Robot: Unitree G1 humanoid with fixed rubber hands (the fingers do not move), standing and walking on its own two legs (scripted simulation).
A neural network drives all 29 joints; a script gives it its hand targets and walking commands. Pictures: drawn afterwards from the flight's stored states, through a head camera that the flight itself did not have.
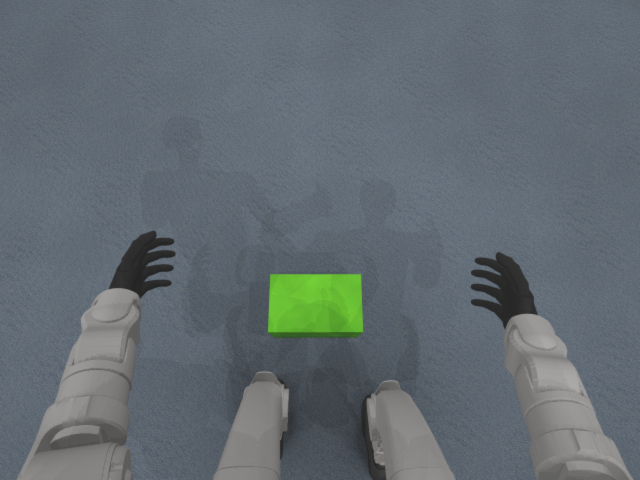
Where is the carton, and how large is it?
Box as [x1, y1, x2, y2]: [268, 274, 362, 336]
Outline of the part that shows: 270,274 268,332 273,336 357,336 362,332 360,274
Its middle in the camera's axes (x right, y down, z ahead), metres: -0.01 +0.18 +1.03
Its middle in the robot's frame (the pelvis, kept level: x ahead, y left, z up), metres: +0.40 +0.03 -0.62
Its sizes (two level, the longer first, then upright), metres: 0.232 0.145 0.150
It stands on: the floor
